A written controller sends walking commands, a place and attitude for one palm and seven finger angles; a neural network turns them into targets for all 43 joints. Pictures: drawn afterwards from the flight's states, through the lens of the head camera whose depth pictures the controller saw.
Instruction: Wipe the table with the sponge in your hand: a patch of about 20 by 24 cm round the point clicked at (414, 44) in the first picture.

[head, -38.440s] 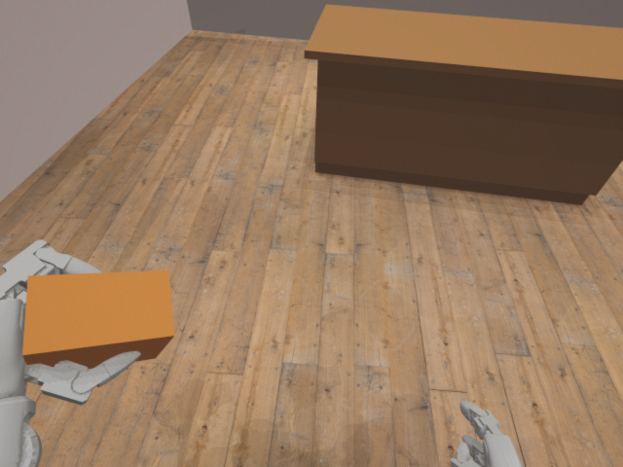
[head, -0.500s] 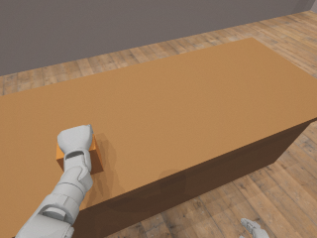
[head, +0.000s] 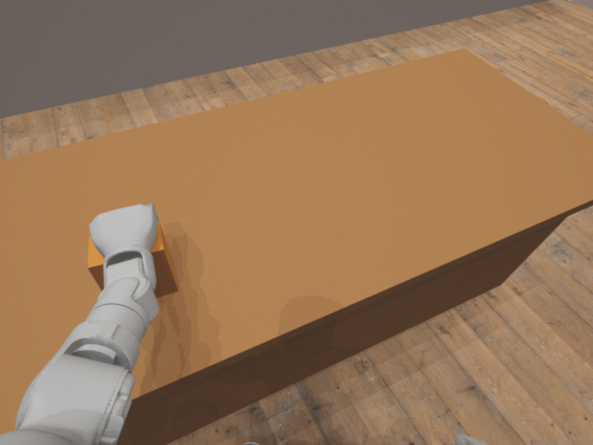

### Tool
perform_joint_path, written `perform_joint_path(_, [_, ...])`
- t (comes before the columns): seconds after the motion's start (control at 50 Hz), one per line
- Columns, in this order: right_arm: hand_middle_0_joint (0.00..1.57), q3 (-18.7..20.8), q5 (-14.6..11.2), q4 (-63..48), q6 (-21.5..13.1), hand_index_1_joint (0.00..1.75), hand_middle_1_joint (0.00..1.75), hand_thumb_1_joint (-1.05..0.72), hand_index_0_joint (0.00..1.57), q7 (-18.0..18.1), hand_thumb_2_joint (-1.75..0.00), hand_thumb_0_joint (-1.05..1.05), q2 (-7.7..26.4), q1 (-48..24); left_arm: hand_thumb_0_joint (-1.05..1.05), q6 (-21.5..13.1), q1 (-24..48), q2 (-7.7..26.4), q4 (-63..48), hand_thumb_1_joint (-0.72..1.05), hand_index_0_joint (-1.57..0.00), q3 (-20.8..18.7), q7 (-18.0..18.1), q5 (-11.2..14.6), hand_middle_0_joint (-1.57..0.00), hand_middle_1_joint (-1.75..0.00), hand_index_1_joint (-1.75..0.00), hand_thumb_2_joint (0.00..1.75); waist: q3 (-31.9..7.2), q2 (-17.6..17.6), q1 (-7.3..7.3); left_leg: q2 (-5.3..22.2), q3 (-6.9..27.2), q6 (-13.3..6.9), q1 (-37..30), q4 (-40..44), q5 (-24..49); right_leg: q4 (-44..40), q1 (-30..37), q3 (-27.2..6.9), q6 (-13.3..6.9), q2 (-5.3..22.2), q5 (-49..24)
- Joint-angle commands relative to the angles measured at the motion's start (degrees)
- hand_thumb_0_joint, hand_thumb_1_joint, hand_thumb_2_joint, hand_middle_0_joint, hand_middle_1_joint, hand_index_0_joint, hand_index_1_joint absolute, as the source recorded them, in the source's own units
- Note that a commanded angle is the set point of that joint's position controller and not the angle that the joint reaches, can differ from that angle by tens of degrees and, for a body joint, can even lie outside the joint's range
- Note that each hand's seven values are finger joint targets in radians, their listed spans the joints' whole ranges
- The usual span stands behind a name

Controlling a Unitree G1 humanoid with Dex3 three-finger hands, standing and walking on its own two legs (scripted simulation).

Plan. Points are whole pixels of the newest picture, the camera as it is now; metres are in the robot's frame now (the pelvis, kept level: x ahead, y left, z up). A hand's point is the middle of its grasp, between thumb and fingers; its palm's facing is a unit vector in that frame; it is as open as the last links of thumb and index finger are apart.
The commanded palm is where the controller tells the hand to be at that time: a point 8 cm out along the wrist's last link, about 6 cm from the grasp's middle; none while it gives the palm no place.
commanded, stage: wipe forward along the middle lane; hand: left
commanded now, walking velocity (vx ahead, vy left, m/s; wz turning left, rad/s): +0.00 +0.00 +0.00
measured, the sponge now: (139, 272) +0.38 +0.27 -0.05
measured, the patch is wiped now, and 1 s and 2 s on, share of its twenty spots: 0.95 0.95 0.95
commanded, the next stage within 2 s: slide back across to the first lane in 0.40 s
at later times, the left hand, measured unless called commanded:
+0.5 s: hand (126, 227) +0.44 +0.30 +0.00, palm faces -0.12 -0.01 -0.99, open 10.0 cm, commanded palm +0.43 +0.28 +0.04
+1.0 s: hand (86, 238) +0.42 +0.35 +0.00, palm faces -0.13 -0.03 -0.99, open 10.0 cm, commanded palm +0.40 +0.33 +0.05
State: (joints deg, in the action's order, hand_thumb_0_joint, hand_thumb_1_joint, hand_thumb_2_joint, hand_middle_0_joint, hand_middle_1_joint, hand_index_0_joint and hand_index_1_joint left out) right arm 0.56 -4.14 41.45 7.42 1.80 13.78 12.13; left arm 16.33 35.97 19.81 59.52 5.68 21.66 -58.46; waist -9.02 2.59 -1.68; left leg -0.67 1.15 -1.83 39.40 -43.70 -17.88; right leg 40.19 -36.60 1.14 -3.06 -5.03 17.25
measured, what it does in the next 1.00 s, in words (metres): stands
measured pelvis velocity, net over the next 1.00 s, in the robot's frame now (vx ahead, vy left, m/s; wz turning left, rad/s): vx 0.02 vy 0.04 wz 0.00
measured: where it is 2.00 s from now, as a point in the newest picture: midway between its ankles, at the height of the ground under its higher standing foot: outside the picture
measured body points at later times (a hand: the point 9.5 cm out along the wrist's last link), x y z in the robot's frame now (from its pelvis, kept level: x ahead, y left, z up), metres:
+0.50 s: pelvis +0.01 +0.02 -0.01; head +0.08 +0.04 +0.44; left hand +0.44 +0.29 +0.05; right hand +0.07 -0.25 -0.13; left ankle +0.03 +0.10 -0.71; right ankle +0.02 -0.09 -0.71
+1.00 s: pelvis +0.02 +0.04 +0.00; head +0.07 +0.06 +0.45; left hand +0.42 +0.35 +0.06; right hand +0.10 -0.22 -0.12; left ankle +0.03 +0.10 -0.71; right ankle +0.02 -0.09 -0.71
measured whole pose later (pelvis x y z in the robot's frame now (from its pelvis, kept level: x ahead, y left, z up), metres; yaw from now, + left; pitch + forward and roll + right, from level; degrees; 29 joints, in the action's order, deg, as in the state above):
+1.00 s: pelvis +0.02 +0.04 +0.00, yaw +0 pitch +14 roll -4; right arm 1.3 -3.7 40.5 7.2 -0.1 14.0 15.3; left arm 10.4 35.9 27.6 59.2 1.5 17.2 -60.3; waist -8.8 2.2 -2.6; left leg -1.9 0.9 -4.7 38.6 -44.5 -19.9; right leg 37.6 -34.0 0.8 -0.8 -4.0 17.9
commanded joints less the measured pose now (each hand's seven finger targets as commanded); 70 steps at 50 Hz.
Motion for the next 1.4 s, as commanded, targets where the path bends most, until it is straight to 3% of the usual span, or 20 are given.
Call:
perform_joint_path(0.0, [0.2,2.6,0.4,-6.1,-1.8,0.3,0.3,-0.9,0.2,0.2,-0.9,0.0,8.7,-0.5,0.0,0.9,19.0,12.2,-2.5,0.1,-1.2,-1.6,1.4,-1.2,-1.2,-1.6,-1.6,1.3,-13.3,-4.0,-2.12,-0.1,0.7,-1.1,-6.7,4.6,3.5,-7.2,6.1,-2.8,0.2,2.1,-5.6])
perform_joint_path(0.1, [0.2,2.6,0.6,-5.9,-1.9,0.3,0.3,-0.9,0.2,-0.1,-0.9,0.0,8.8,0.9,0.0,1.0,20.4,12.6,-0.6,0.1,-1.2,-1.5,1.1,-1.6,-1.2,-1.6,-1.6,1.3,-15.2,-2.4,-2.13,0.1,1.0,-1.1,-7.5,4.2,4.6,-6.5,5.2,-2.2,0.0,1.7,-5.9])
perform_joint_path(0.22, [0.2,2.7,0.9,-5.1,-2.1,0.3,0.3,-0.9,0.2,-0.3,-0.9,0.0,9.2,2.8,0.0,0.6,24.6,13.9,1.5,0.1,-1.2,-1.8,0.7,-1.8,-1.2,-1.6,-1.6,1.3,-15.8,-2.4,-3.43,0.5,1.2,-1.2,-7.3,3.3,5.7,-5.9,3.6,-1.9,0.1,1.4,-7.0])
perform_joint_path(0.24, [0.2,2.7,0.9,-5.0,-2.2,0.3,0.3,-0.9,0.2,-0.4,-0.9,0.0,9.3,2.9,0.0,0.2,24.7,15.7,1.6,0.1,-1.2,-3.8,0.7,-1.6,-1.2,-1.6,-1.6,1.3,-17.2,-1.9,-2.79,0.5,1.3,-1.2,-7.3,3.1,7.1,-5.6,4.7,-2.1,-0.1,1.4,-8.6])
perform_joint_path(0.26, [0.2,2.8,1.0,-4.8,-2.1,0.3,0.3,-0.9,0.2,-0.3,-0.9,0.0,9.4,3.6,0.0,0.2,24.7,16.1,2.0,0.1,-1.2,-3.5,0.7,-1.9,-1.2,-1.6,-1.6,1.3,-17.2,-2.2,-3.29,0.5,1.2,-1.2,-7.2,2.7,7.2,-5.1,4.5,-1.9,0.1,1.4,-8.9])
perform_joint_path(0.34, [0.2,2.9,1.1,-5.0,-2.0,0.3,0.3,-0.9,0.2,-0.7,-0.9,0.0,9.5,4.2,0.0,-0.4,23.7,17.2,2.4,0.1,-1.2,-4.7,0.2,-1.9,-1.2,-1.6,-1.6,1.3,-18.7,-1.2,-2.59,0.5,1.2,-1.1,-6.8,2.3,9.5,-4.5,5.5,-2.0,-0.2,1.3,-11.8])
perform_joint_path(0.36, [0.2,3.0,1.2,-4.8,-2.0,0.3,0.3,-0.9,0.2,-0.8,-0.9,0.0,9.7,4.9,0.0,-0.5,24.7,16.4,2.5,0.1,-1.2,-3.4,0.2,-2.4,-1.2,-1.6,-1.6,1.3,-18.2,-1.9,-3.47,0.6,1.3,-1.1,-7.2,1.8,10.0,-4.2,4.5,-1.7,-0.1,1.2,-12.3])
perform_joint_path(0.48, [0.2,3.2,1.3,-4.3,-2.1,0.3,0.3,-0.9,0.2,-1.3,-0.9,0.0,10.0,5.9,0.0,-0.3,27.3,15.6,4.0,0.1,-1.2,-2.5,0.1,-2.7,-1.2,-1.6,-1.6,1.3,-16.2,-1.0,-4.5,1.0,2.0,-1.1,-7.6,1.9,8.6,-4.5,0.3,-0.7,-0.2,0.8,-8.1])
perform_joint_path(0.52, [0.2,3.2,1.3,-4.9,-2.0,0.3,0.3,-0.9,0.2,-1.4,-0.9,0.0,10.1,6.0,0.0,-0.6,25.5,19.1,2.9,0.1,-1.2,-5.5,0.2,-2.5,-1.2,-1.6,-1.6,1.3,-19.2,0.4,-2.67,1.0,2.0,-1.0,-8.8,2.3,10.0,-4.2,2.5,-0.7,-0.5,0.7,-8.8])
perform_joint_path(0.62, [0.2,3.3,1.2,-5.7,-1.5,0.3,0.3,-0.9,0.2,-1.6,-0.9,0.0,10.3,5.8,0.0,-1.2,22.2,23.2,0.3,0.1,-1.2,-8.4,-0.4,-2.8,-1.2,-1.6,-1.6,1.3,-21.9,0.8,-1.02,0.9,2.0,-0.9,-10.6,2.7,13.1,-4.1,6.2,-0.9,-0.5,0.7,-11.8])
perform_joint_path(0.7, [0.2,3.4,1.0,-6.0,-1.3,0.3,0.3,-0.9,0.2,-1.7,-0.9,0.0,10.2,5.4,0.0,-1.4,21.5,21.9,-1.8,0.1,-1.2,-6.9,-1.0,-3.2,-1.2,-1.6,-1.6,1.3,-18.8,1.9,-1.68,1.2,2.6,-0.9,-13.5,3.7,14.2,-5.3,4.9,-0.3,-0.6,0.5,-10.8])
perform_joint_path(0.76, [0.2,3.5,0.8,-6.2,-1.5,0.3,0.3,-0.9,0.2,-1.6,-0.9,0.0,10.4,4.8,0.0,-2.2,20.3,23.3,-4.0,0.1,-1.2,-8.4,-1.6,-2.4,-1.2,-1.6,-1.6,1.3,-18.3,1.7,-1.21,1.3,3.0,-0.9,-15.2,4.5,15.3,-6.0,6.2,-0.4,-0.6,0.5,-11.1])
perform_joint_path(0.82, [0.2,3.6,0.6,-6.2,-1.6,0.3,0.3,-0.9,0.2,-1.5,-0.9,0.0,10.3,4.4,0.0,-3.2,20.2,21.4,-4.8,0.1,-1.2,-6.3,-2.6,-2.9,-1.2,-1.6,-1.6,1.3,-15.3,1.4,-2.01,1.6,3.8,-0.8,-16.3,5.4,13.8,-6.7,3.9,0.1,-0.8,0.4,-8.5])
perform_joint_path(0.88, [0.2,3.8,0.7,-6.5,-1.7,0.3,0.3,-0.9,0.2,-1.6,-0.9,0.0,10.1,4.3,0.0,-4.9,19.1,18.7,-7.2,0.1,-1.2,-4.4,-3.3,-3.1,-1.2,-1.6,-1.6,1.3,-14.8,4.4,-1.92,2.1,5.4,0.1,-20.1,5.7,16.1,-6.4,1.0,0.8,-1.2,0.2,-7.4])
perform_joint_path(0.94, [0.2,4.1,0.8,-6.3,-1.7,0.3,0.3,-0.9,0.2,-1.6,-0.9,0.0,9.8,3.6,0.0,-6.6,19.4,17.3,-9.3,0.1,-1.2,-4.4,-3.5,-2.8,-1.2,-1.6,-1.6,1.3,-14.9,4.7,-1.88,2.6,6.4,0.7,-22.3,5.8,18.2,-6.2,-0.1,0.9,-1.5,0.2,-7.7])
perform_joint_path(1.16, [0.2,3.8,1.4,-5.9,-0.1,0.3,0.3,-0.9,0.2,-1.6,-0.9,0.0,10.9,3.3,0.0,-7.0,16.1,27.3,-7.1,0.1,-1.2,-11.8,-1.5,-4.3,-1.2,-1.6,-1.6,1.3,-17.5,2.7,0.17,1.2,4.5,0.5,-18.5,4.8,20.0,-5.5,5.5,0.2,-1.7,0.4,-11.4])
perform_joint_path(1.2, [0.2,3.6,1.2,-6.0,0.2,0.3,0.3,-0.9,0.2,-1.5,-0.9,0.0,10.9,3.1,0.0,-6.9,16.2,28.3,-6.8,0.1,-1.2,-12.0,-1.9,-4.5,-1.2,-1.6,-1.6,1.3,-17.6,2.1,-0.29,0.9,4.2,0.2,-17.6,4.8,19.0,-5.8,6.4,0.0,-1.5,0.6,-12.0])
perform_joint_path(1.28, [0.2,4.2,0.9,-6.7,-0.1,0.3,0.3,-0.9,0.2,-1.9,-0.9,0.0,10.4,3.0,0.0,-7.7,11.5,21.1,-8.0,0.1,-1.2,-7.1,-3.7,-3.7,-1.2,-1.6,-1.6,1.3,-17.0,4.2,-0.56,1.4,4.4,0.4,-20.7,4.3,21.7,-6.3,4.6,0.4,-1.5,0.4,-12.3])
perform_joint_path(1.32, [0.2,4.2,0.7,-7.3,0.0,0.3,0.3,-0.9,0.2,-1.9,-0.9,0.0,10.1,2.7,0.0,-8.1,7.2,17.8,-9.1,0.1,-1.2,-5.3,-4.7,-2.4,-1.2,-1.6,-1.6,1.3,-16.5,1.9,-0.61,1.5,4.5,0.1,-20.5,4.3,21.1,-6.9,5.1,0.2,-1.4,0.2,-12.4])
perform_joint_path(1.38, [0.2,4.2,0.6,-7.5,0.1,0.3,0.3,-0.9,0.2,-1.6,-0.9,0.0,10.3,2.2,0.0,-9.3,5.1,18.2,-11.4,0.1,-1.2,-6.5,-5.0,-0.8,-1.2,-1.6,-1.6,1.3,-15.8,0.6,-0.32,1.4,4.4,-0.3,-19.3,4.6,19.5,-6.9,6.2,-0.1,-1.5,0.3,-12.5])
